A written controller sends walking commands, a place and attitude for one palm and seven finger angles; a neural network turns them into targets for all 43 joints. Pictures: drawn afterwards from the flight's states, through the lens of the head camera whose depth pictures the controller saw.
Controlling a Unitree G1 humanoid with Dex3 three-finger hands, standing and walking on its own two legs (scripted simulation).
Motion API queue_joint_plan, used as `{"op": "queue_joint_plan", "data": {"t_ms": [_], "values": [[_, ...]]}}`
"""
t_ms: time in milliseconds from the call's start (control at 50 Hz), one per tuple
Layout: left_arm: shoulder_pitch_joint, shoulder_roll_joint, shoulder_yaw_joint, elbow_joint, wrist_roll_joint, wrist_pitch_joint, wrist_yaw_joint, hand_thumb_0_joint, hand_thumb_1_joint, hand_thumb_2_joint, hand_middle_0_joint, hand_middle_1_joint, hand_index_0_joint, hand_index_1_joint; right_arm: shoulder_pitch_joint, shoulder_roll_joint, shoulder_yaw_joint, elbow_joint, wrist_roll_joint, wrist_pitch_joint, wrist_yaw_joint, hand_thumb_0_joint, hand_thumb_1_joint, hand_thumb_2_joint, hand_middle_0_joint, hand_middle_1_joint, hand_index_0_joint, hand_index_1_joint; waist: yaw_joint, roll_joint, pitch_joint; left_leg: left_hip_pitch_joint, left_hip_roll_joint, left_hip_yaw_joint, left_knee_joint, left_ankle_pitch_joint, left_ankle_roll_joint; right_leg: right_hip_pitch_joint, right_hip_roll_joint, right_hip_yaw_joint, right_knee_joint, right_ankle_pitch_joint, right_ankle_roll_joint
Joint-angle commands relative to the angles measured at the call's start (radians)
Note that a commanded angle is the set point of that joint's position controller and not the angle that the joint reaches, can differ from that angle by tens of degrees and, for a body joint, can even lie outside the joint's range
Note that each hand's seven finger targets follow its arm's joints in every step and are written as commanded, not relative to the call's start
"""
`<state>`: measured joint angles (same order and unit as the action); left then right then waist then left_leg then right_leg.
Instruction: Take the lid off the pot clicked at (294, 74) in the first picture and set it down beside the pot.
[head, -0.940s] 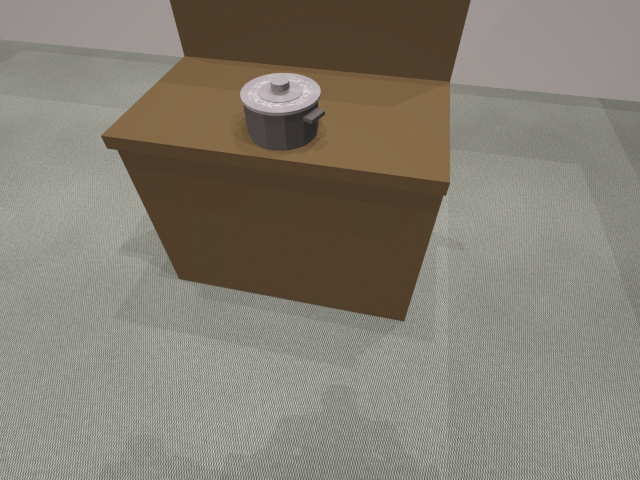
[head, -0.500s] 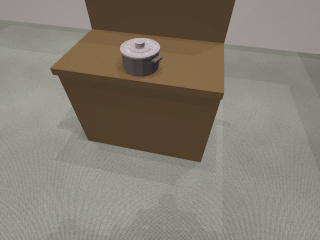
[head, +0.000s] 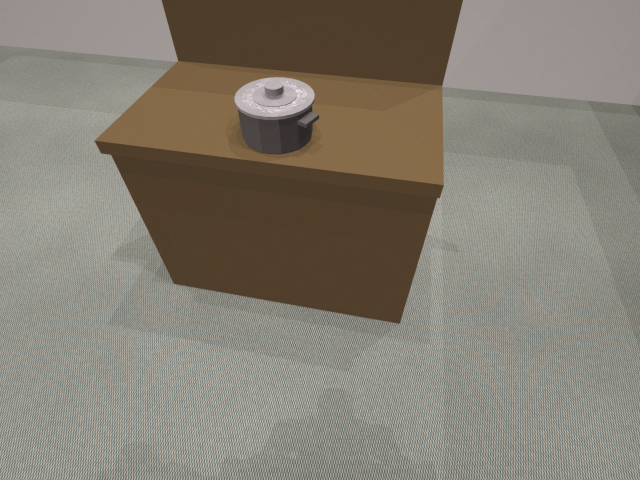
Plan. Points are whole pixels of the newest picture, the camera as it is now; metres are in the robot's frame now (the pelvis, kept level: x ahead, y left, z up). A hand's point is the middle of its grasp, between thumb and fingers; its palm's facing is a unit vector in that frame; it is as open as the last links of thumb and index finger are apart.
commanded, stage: turn to face it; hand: left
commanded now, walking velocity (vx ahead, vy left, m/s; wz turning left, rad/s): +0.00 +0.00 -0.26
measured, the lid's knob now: (274, 88) +0.94 +0.17 +0.03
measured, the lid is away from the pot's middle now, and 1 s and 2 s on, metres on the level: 0.00 0.00 0.00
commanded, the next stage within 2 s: take the last steps up to it in 0.16 s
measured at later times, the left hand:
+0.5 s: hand out of the picture +0.03 +0.20 -0.18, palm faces -0.02 -0.98 -0.18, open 7.4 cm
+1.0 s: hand (233, 375) +0.31 +0.18 -0.18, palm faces -0.12 -0.98 -0.17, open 7.4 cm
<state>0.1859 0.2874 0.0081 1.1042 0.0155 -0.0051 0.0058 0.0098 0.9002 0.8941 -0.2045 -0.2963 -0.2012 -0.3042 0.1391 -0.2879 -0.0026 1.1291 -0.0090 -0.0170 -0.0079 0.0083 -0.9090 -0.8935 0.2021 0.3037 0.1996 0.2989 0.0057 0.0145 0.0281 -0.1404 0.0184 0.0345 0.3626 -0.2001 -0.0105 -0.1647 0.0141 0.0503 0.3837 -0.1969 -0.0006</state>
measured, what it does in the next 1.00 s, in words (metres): walks ahead: right foot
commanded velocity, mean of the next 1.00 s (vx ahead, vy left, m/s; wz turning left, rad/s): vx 0.23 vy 0.09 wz -0.04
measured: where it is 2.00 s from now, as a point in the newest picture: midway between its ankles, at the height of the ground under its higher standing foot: (299, 419)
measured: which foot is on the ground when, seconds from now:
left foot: down 0.00-0.98, up 1.00-1.00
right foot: down 0.00-0.54, up 0.56-0.96, down 0.98-1.00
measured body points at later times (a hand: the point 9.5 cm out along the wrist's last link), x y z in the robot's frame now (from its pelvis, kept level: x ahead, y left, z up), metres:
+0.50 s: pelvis +0.01 +0.02 -0.01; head +0.01 +0.02 +0.44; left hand +0.03 +0.25 -0.17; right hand -0.04 -0.22 -0.17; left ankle +0.00 +0.12 -0.74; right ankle +0.01 -0.12 -0.75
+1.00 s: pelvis +0.16 +0.03 -0.03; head +0.19 +0.02 +0.42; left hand +0.32 +0.23 -0.16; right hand +0.00 -0.13 -0.17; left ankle +0.00 +0.12 -0.73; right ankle +0.25 -0.08 -0.75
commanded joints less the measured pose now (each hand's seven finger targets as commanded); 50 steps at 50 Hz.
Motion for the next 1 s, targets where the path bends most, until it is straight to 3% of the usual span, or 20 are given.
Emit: {"op": "queue_joint_plan", "data": {"t_ms": [0,240,300,360,420,460,480,500,520,540,560,580,640,740,840,880,920,940,960,980], "values": [[0.007,0.147,0.032,-0.065,-0.002,-0.009,0.013,0.0,0.9,0.9,-0.2,-0.3,-0.2,-0.3,0.028,-0.129,-0.033,-0.051,-0.001,-0.015,-0.02,0.0,-0.9,-0.9,0.2,0.3,0.2,0.3,-0.012,-0.013,-0.04,0.041,0.111,-0.068,-0.011,0.107,0.018,-0.07,-0.101,0.111,-0.02,0.169,-0.025],[0.067,0.094,0.043,-0.122,0.002,0.012,0.015,0.0,0.9,0.9,-0.2,-0.3,-0.2,-0.3,0.106,-0.057,-0.054,-0.097,0.0,0.005,-0.023,0.0,-0.9,-0.9,0.2,0.3,0.2,0.3,-0.017,-0.036,-0.016,-0.025,0.106,-0.026,0.075,-0.05,0.017,-0.17,-0.078,0.179,0.037,0.068,-0.041],[0.108,0.082,0.045,-0.112,0.006,0.007,0.01,0.0,0.9,0.9,-0.2,-0.3,-0.2,-0.3,0.142,-0.044,-0.049,-0.079,-0.011,0.003,-0.008,0.0,-0.9,-0.9,0.2,0.3,0.2,0.3,0.002,-0.053,0.005,-0.077,0.071,-0.018,0.074,-0.305,0.023,-0.165,-0.076,0.22,-0.034,-0.348,-0.064],[0.159,0.097,0.061,-0.109,0.006,0.005,0.009,0.0,0.9,0.9,-0.2,-0.3,-0.2,-0.3,0.184,-0.006,-0.048,-0.07,-0.013,0.004,0.0,0.0,-0.9,-0.9,0.2,0.3,0.2,0.3,0.013,-0.151,0.086,-0.164,0.009,0.037,0.209,-0.308,0.02,-0.18,-0.148,0.338,-0.131,-0.535,-0.117],[0.182,0.099,0.081,-0.111,0.001,-0.009,0.013,0.0,0.9,0.9,-0.2,-0.3,-0.2,-0.3,0.227,0.023,-0.046,-0.071,-0.009,-0.013,-0.001,0.0,-0.9,-0.9,0.2,0.3,0.2,0.3,0.002,-0.191,0.07,-0.173,0.007,0.035,0.255,-0.235,0.023,-0.142,-0.226,0.405,-0.152,-0.475,-0.172],[0.159,0.076,0.086,-0.122,0.002,-0.01,0.012,0.0,0.9,0.9,-0.2,-0.3,-0.2,-0.3,0.283,0.033,-0.045,-0.063,-0.006,-0.023,-0.002,0.0,-0.9,-0.9,0.2,0.3,0.2,0.3,-0.024,-0.153,0.069,-0.051,0.005,0.026,0.135,-0.227,0.034,-0.217,-0.186,0.32,-0.083,-0.413,-0.155],[0.126,0.051,0.083,-0.132,0.003,-0.007,0.009,0.0,0.9,0.9,-0.2,-0.3,-0.2,-0.3,0.337,0.028,-0.048,-0.047,-0.007,-0.028,-0.003,0.0,-0.9,-0.9,0.2,0.3,0.2,0.3,-0.046,-0.075,0.094,0.039,0.022,-0.013,0.055,-0.239,0.048,-0.31,-0.124,0.24,0.009,-0.387,-0.129],[0.085,0.012,0.077,-0.155,0.006,-0.003,0.003,0.0,0.9,0.9,-0.2,-0.3,-0.2,-0.3,0.411,-0.01,-0.058,-0.028,-0.014,-0.032,-0.007,0.0,-0.9,-0.9,0.2,0.3,0.2,0.3,-0.079,0.107,0.112,0.131,0.137,-0.192,-0.059,-0.348,0.103,-0.45,-0.023,0.107,0.22,-0.352,-0.083],[0.032,-0.035,0.069,-0.185,0.012,-0.011,0.002,0.0,0.9,0.9,-0.2,-0.3,-0.2,-0.3,0.482,-0.062,-0.072,-0.021,-0.02,-0.035,-0.013,0.0,-0.9,-0.9,0.2,0.3,0.2,0.3,-0.106,0.287,0.139,0.147,0.319,-0.434,-0.22,-0.451,0.188,-0.57,0.038,-0.073,0.488,-0.316,-0.04],[-0.019,-0.017,0.069,-0.205,0.016,-0.02,0.003,0.0,0.9,0.9,-0.2,-0.3,-0.2,-0.3,0.487,-0.044,-0.066,-0.021,-0.013,-0.039,-0.017,0.0,-0.9,-0.9,0.2,0.3,0.2,0.3,-0.105,0.194,0.171,0.128,0.38,-0.502,-0.255,-0.436,0.253,-0.629,-0.035,-0.037,0.626,-0.308,-0.046],[-0.037,-0.024,0.07,-0.202,0.016,-0.025,-0.004,0.0,0.9,0.9,-0.2,-0.3,-0.2,-0.3,0.459,-0.021,-0.059,-0.031,-0.011,-0.043,-0.019,0.0,-0.9,-0.9,0.2,0.3,0.2,0.3,-0.09,0.065,0.19,0.099,0.367,-0.465,-0.258,-0.382,0.272,-0.653,-0.08,-0.031,0.702,-0.259,-0.046],[-0.023,-0.037,0.07,-0.192,0.017,-0.027,-0.011,0.0,0.9,0.9,-0.2,-0.3,-0.2,-0.3,0.426,-0.002,-0.05,-0.039,-0.011,-0.052,-0.02,0.0,-0.9,-0.9,0.2,0.3,0.2,0.3,-0.064,0.004,0.187,0.093,0.325,-0.378,-0.255,-0.28,0.255,-0.653,-0.103,-0.039,0.727,-0.192,-0.038],[0.028,-0.067,0.063,-0.163,0.012,-0.022,-0.022,0.0,0.9,0.9,-0.2,-0.3,-0.2,-0.3,0.415,0.039,-0.027,-0.022,-0.003,-0.075,-0.028,0.0,-0.9,-0.9,0.2,0.3,0.2,0.3,-0.028,0.052,0.113,0.149,0.227,-0.176,-0.215,0.095,0.225,-0.608,-0.12,-0.091,0.718,-0.075,-0.016],[-0.047,-0.074,0.055,-0.191,0.008,-0.017,-0.026,0.0,0.9,0.9,-0.2,-0.3,-0.2,-0.3,0.462,0.049,-0.018,0.009,-0.004,-0.082,-0.032,0.0,-0.9,-0.9,0.2,0.3,0.2,0.3,-0.038,0.051,0.093,0.186,0.205,-0.098,-0.199,0.28,0.23,-0.606,-0.123,-0.141,0.58,-0.022,-0.005],[-0.121,-0.079,0.053,-0.221,0.005,-0.028,-0.022,0.0,0.9,0.9,-0.2,-0.3,-0.2,-0.3,0.479,0.05,-0.023,0.037,-0.012,-0.073,-0.029,0.0,-0.9,-0.9,0.2,0.3,0.2,0.3,-0.05,0.088,0.099,0.166,0.202,-0.039,-0.14,0.437,0.208,-0.443,-0.09,-0.171,0.354,-0.02,-0.033],[-0.07,-0.075,0.059,-0.211,0.007,-0.034,-0.017,0.0,0.9,0.9,-0.2,-0.3,-0.2,-0.3,0.467,0.037,-0.028,0.041,-0.011,-0.07,-0.031,0.0,-0.9,-0.9,0.2,0.3,0.2,0.3,-0.021,0.083,0.078,0.144,0.207,-0.019,-0.05,0.605,0.198,-0.304,-0.058,-0.184,0.288,-0.032,-0.054],[0.144,-0.038,0.077,-0.144,0.013,-0.05,-0.01,0.0,0.9,0.9,-0.2,-0.3,-0.2,-0.3,0.452,0.025,-0.035,0.039,-0.003,-0.066,-0.029,0.0,-0.9,-0.9,0.2,0.3,0.2,0.3,0.07,0.018,-0.03,0.075,0.155,0.014,0.221,0.652,0.15,0.01,-0.02,-0.206,0.164,0.053,-0.069],[0.291,0.041,0.098,-0.107,0.019,-0.066,0.001,0.0,0.9,0.9,-0.2,-0.3,-0.2,-0.3,0.459,0.043,-0.036,0.021,0.008,-0.065,-0.019,0.0,-0.9,-0.9,0.2,0.3,0.2,0.3,0.121,-0.084,-0.126,-0.153,0.104,0.034,0.476,0.388,0.107,0.297,-0.178,-0.013,0.123,0.038,-0.137],[0.391,0.14,0.127,-0.084,0.01,-0.065,0.013,0.0,0.9,0.9,-0.2,-0.3,-0.2,-0.3,0.498,0.097,-0.037,-0.017,0.013,-0.07,-0.016,0.0,-0.9,-0.9,0.2,0.3,0.2,0.3,0.119,-0.27,-0.22,-0.418,-0.056,0.065,0.853,-0.311,0.053,0.467,-0.51,0.494,-0.034,0.089,-0.281],[0.358,0.144,0.13,-0.09,-0.008,-0.053,0.014,0.0,0.9,0.9,-0.2,-0.3,-0.2,-0.3,0.399,0.06,-0.048,-0.045,0.001,-0.06,-0.018,0.0,-0.9,-0.9,0.2,0.3,0.2,0.3,0.113,-0.122,-0.123,-0.476,0.003,-0.043,1.0,-0.364,0.07,0.307,-0.539,0.537,-0.125,-0.082,-0.314]]}}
